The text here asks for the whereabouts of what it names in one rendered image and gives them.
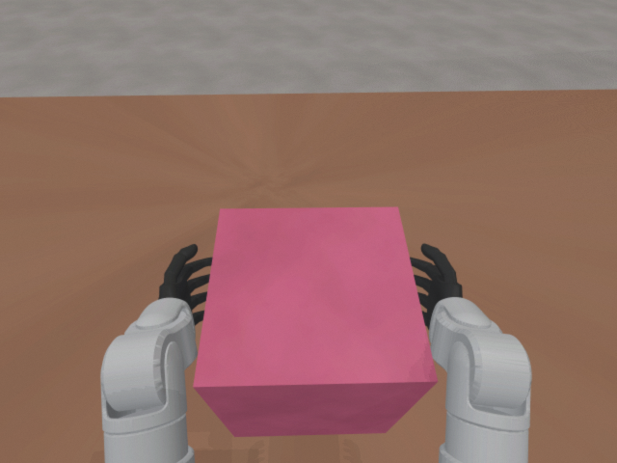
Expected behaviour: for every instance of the robot left hand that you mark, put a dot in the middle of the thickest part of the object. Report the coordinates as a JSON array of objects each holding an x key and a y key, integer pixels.
[{"x": 175, "y": 280}]

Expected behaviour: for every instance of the robot right forearm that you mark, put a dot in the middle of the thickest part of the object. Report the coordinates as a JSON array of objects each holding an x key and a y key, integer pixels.
[{"x": 487, "y": 386}]

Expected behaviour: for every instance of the robot left forearm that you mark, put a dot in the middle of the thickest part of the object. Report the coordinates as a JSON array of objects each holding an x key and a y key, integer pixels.
[{"x": 143, "y": 393}]

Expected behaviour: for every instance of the carton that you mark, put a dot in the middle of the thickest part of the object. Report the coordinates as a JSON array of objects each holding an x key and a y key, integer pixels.
[{"x": 312, "y": 323}]

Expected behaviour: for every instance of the robot right hand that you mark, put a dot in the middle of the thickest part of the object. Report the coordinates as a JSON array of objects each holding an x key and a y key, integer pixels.
[{"x": 443, "y": 283}]

